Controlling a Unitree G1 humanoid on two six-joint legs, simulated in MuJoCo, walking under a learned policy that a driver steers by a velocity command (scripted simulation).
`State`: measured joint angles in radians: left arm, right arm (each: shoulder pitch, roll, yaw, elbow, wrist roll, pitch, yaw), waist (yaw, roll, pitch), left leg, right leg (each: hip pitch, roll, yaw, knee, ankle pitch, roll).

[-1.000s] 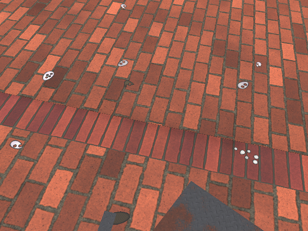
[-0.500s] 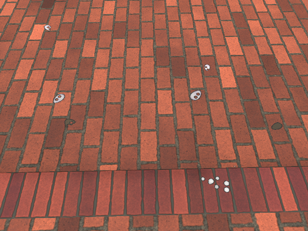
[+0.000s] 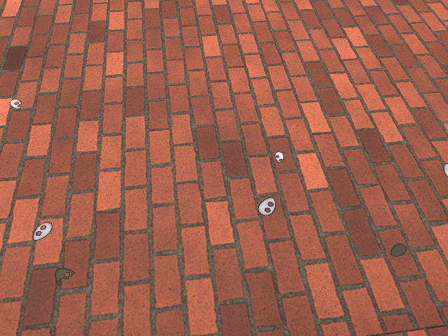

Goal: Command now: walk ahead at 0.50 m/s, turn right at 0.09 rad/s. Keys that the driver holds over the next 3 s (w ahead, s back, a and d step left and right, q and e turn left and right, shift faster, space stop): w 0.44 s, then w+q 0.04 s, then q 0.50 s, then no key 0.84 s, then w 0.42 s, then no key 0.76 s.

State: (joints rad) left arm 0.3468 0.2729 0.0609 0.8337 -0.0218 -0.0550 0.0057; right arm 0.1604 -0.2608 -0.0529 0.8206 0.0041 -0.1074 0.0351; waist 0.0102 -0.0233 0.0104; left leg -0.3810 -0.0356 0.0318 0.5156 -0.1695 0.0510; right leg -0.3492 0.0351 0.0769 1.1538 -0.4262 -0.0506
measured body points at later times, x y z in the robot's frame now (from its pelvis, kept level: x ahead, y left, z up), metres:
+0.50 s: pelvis +0.27 -0.05 -0.01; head +0.30 -0.06 +0.44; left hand +0.44 +0.21 -0.10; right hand +0.30 -0.33 -0.14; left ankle +0.14 +0.09 -0.65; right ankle +0.33 -0.15 -0.73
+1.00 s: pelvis +0.47 +0.02 -0.10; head +0.51 +0.04 +0.34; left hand +0.48 +0.31 -0.23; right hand +0.71 -0.19 -0.20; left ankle +0.53 +0.11 -0.84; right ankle +0.36 -0.15 -0.66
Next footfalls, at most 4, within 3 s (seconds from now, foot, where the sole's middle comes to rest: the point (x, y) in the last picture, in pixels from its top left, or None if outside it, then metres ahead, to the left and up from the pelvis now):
0.38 right None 0.37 -0.15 -0.77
0.94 left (191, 321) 0.56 0.12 -0.87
1.36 right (265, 299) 0.64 -0.11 -0.87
2.16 left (180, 287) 0.68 0.17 -0.87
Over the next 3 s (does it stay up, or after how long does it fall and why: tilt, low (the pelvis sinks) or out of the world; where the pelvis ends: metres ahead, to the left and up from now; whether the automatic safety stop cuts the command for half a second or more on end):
stays up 0.85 0.13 -0.10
